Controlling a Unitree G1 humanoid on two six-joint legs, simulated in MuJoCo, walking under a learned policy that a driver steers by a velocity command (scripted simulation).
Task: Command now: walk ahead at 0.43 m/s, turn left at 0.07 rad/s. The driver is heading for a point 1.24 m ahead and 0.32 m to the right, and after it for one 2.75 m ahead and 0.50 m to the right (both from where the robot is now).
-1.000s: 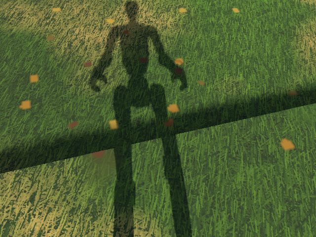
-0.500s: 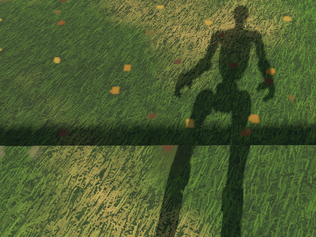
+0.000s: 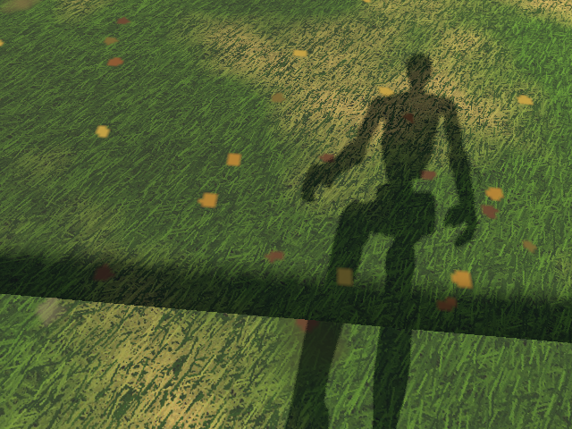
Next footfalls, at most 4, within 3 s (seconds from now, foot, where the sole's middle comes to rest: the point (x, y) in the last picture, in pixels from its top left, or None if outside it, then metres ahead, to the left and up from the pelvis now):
0.16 right None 0.28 -0.14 -0.78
0.70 left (222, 387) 0.59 0.10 -0.78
1.46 right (360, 292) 0.95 -0.31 -0.96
1.88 left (326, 209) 1.29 -0.24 -0.96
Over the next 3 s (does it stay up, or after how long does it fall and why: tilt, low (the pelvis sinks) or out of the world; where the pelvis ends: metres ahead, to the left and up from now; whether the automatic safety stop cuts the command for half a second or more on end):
stays up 1.60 -0.53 -0.20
